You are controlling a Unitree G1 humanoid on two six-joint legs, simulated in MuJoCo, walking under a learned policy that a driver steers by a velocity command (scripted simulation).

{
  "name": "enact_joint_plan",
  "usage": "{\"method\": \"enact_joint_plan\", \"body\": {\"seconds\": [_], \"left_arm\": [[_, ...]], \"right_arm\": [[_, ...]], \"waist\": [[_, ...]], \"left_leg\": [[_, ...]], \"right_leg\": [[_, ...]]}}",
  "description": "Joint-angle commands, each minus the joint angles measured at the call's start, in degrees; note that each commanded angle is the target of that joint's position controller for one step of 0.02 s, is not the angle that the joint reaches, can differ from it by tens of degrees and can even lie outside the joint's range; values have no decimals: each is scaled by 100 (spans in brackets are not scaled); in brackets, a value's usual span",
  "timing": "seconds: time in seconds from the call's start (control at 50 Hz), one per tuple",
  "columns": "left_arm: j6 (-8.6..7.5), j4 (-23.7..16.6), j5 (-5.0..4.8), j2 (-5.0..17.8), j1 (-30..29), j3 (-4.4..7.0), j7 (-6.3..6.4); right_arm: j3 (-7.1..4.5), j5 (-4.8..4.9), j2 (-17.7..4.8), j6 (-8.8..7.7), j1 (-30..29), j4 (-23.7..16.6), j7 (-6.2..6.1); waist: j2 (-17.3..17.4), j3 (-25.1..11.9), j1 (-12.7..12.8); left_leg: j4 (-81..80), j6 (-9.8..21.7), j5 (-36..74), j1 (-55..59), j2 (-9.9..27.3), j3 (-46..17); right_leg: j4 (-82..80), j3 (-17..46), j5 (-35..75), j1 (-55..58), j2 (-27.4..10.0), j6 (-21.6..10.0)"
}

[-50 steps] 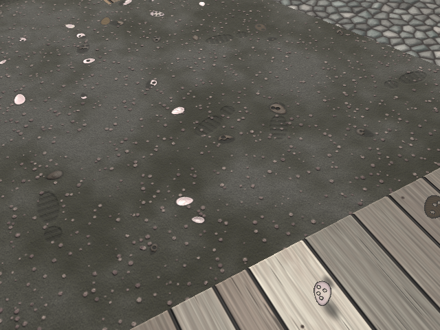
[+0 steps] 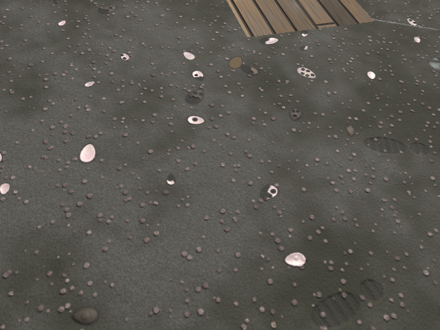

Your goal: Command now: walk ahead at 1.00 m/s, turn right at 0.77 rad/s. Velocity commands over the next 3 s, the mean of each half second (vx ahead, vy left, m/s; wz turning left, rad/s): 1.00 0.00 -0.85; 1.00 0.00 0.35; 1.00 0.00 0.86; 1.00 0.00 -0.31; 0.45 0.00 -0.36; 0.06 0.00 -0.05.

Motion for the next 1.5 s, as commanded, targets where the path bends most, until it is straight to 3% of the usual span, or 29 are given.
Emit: {"method": "enact_joint_plan", "body": {"seconds": [0.02, 0.08, 0.16, 0.18, 0.2, 0.22, 0.24, 0.28, 0.38, 0.52, 0.6, 0.62, 0.64, 0.66, 0.7, 0.82, 0.96, 1.02, 1.04, 1.08, 1.1, 1.14, 1.2, 1.28, 1.38, 1.42, 1.46, 1.48, 1.5], "left_arm": [[-229, -514, -90, 825, -243, 92, 54], [-326, -602, -212, 961, -471, 231, -74], [-259, -495, -271, 1231, -67, 349, -177], [-278, -537, -212, 1199, -239, 332, -180], [-298, -751, -181, 389, -367, 132, -156], [-224, -1135, -406, 40, 303, 4, -68], [-101, -1113, -201, 375, -68, 5, -10], [62, -1161, -30, 366, -762, 27, -130], [338, -1927, 18, -18, -1787, -118, -377], [205, -2254, 92, 219, -2660, -274, -524], [160, -1282, 203, 1099, 269, 93, -199], [109, -1269, 347, 1643, 28, 180, -90], [82, -1506, 256, 1740, 47, 231, -72], [35, -1368, 185, 1372, -270, 192, -49], [-139, -1208, 174, 849, -850, 72, -65], [-451, -780, -87, 243, -663, -94, -87], [-471, -652, -103, 654, -439, -96, 131], [-188, -924, 9, 1239, -1000, 84, 291], [-91, -1048, 48, 1294, -1342, 118, 263], [-210, -1454, 180, -11, -1143, -218, 47], [-368, -2019, 26, 113, -978, -299, 9], [-489, -1913, 89, 626, -1526, -254, -7], [-120, -1935, 285, 426, -1533, -359, -13], [-27, -2512, 150, 188, -2749, -492, -129], [-85, -2798, -15, 251, -3286, -495, -104], [-121, -2611, 4, 535, -2669, -368, -35], [-165, -2087, -42, 1015, -719, -108, 114], [-182, -1814, 64, 1289, 490, 32, 226], [-210, -1746, 329, 1788, 341, 127, 191]], "right_arm": [[-133, -171, -951, -5, -815, -1032, 175], [-36, 116, -543, -28, -671, -960, 229], [-291, 156, -978, -37, 320, -707, 33], [-433, 113, -1262, -64, 1273, -509, -44], [-576, -58, -1686, -89, 2174, -396, -129], [-651, -117, -1989, -50, 1830, -485, -94], [-657, 13, -1549, -23, 1235, -507, -67], [-527, 43, -826, -45, 749, -434, 0], [-455, 261, -455, -247, 1020, 134, 83], [-509, 232, -1141, -332, 1381, 354, 90], [-586, 227, -1735, -9, 1336, 420, -45], [-370, 243, -619, 2, 1999, 226, 112], [-420, 513, -892, -46, 2180, 5, 73], [-528, 492, -1245, -59, 1321, -91, 29], [-450, 399, -894, -13, 1172, 21, 94], [-417, 264, -383, 398, 467, -215, 368], [-303, 267, -478, 326, -454, -657, 557], [-558, 280, -1134, 401, 1712, -90, 452], [-733, 273, -1428, 415, 2917, 274, 346], [-901, 317, -1949, 494, 2180, 217, 195], [-970, 230, -2217, 519, 1876, -69, 159], [-831, 207, -1421, 456, 1459, -120, 94], [-713, 310, -1245, 188, 1169, -145, 56], [-767, 351, -1358, 22, 1298, -200, 102], [-888, 377, -1500, 64, 1713, -158, 151], [-909, 355, -1612, 36, 1610, -167, 97], [-927, 235, -1846, -4, 1150, -229, 114], [-791, 180, -1345, -69, 979, -330, 100], [-521, 410, -296, -76, 1901, -539, 123]], "waist": [[750, 652, -577], [26, 192, -527], [194, -838, -858], [48, -1281, -1406], [722, -1885, -1602], [1852, -2568, -846], [1213, -1688, -756], [367, -330, -669], [536, 77, -240], [201, 359, -75], [482, -1324, 1524], [-1147, -1897, 609], [-1168, -3042, 619], [-256, -1913, 593], [111, -484, 70], [-240, 273, -316], [-275, 203, -471], [-705, -951, -1689], [-491, -1336, -2218], [1474, -668, -964], [1560, -1768, -772], [-442, -345, -474], [-690, 176, 77], [-264, 367, -289], [289, -123, -803], [327, -588, -528], [353, -1544, 630], [-8, -2114, 1106], [-2022, -2541, 208]], "left_leg": [[-2705, -311, 501, -600, 591, -11], [-4087, -166, 2737, 2017, 76, 650], [-5297, 58, 2499, 3411, -400, 687], [-5173, 118, 1943, 4364, -148, 519], [-5389, 410, 380, 5268, 1365, -1056], [-6648, 965, -627, 5409, 2824, -4282], [-6995, 1071, -1811, 4688, 2479, -4354], [-7079, 903, -744, 3302, 1941, -2429], [-7664, 472, 1913, 2468, 1423, 148], [-8301, 598, 5813, 2283, 1142, 1744], [-3591, 674, 7015, 1982, 1018, 1531], [-1158, 595, 176, 146, 124, 1219], [162, 674, -196, -659, -349, 55], [28, 712, 640, -1112, 23, -12], [-777, 642, 1175, -864, 436, 142], [-1700, 513, 1811, -1161, 716, 499], [-4374, 960, 3312, 27, -217, 1871], [-4269, 1264, 2289, 2242, -755, 1751], [-4586, 1518, 1815, 3506, -705, 1275], [-4654, 2242, 2950, 4353, 277, -1214], [-6502, 3139, 547, 5204, 1178, -3821], [-7505, 2453, -326, 3466, 1128, -3761], [-7530, 2164, 1138, 1355, 347, -2262], [-7693, 1843, 2606, 617, -362, -1342], [-7171, 1374, 4339, 2100, -202, -1523], [-6461, 1129, 5672, 2616, -113, -1495], [-4299, 924, 6134, 2548, -126, -1291], [-2496, 887, 4739, 1641, -334, -988], [-723, 644, -273, -269, -1150, -471]], "right_leg": [[-1823, 3029, 1867, -1070, -2372, -1173], [-1821, 2032, 2715, -2294, -1497, -607], [613, 1813, 4266, -796, -1096, 17], [2030, 1708, 4105, -1118, -934, 164], [4091, 1336, 622, -1865, -623, 220], [5520, 742, -1432, -2673, -534, 262], [5638, 583, -806, -3331, -1039, 176], [5245, 413, -289, -3442, -1507, 190], [4570, 216, 187, -3457, -1947, 290], [1429, -718, 1673, -1341, -1165, 30], [617, -154, 366, 2272, -1117, -282], [510, 1900, -933, 3658, -2924, -316], [-445, 4371, -1342, 4014, -3842, -570], [-781, 3539, -1077, 3110, -3464, -356], [-1133, 2140, 155, 1337, -3072, -152], [-2007, -233, 1875, 499, -2451, 393], [-1684, -1672, 6417, 1210, -2266, 842], [1097, -1508, 8324, 1286, -2600, 862], [3024, -1356, 7385, 579, -2556, 773], [7227, -692, -1460, -2683, -916, 916], [7398, 414, -1380, -3841, -942, 922], [6078, 567, -442, -3770, -1559, 882], [4833, 441, -536, -2663, -1995, 1218], [2405, -38, 997, -1956, -1957, 1351], [598, -63, 2085, -1484, -1453, 1092], [236, -81, 1823, -578, -1196, 945], [305, -94, 1053, 1202, -1285, 765], [567, 699, -466, 2488, -2048, 632], [-380, 3964, -1646, 3689, -3713, 26]]}}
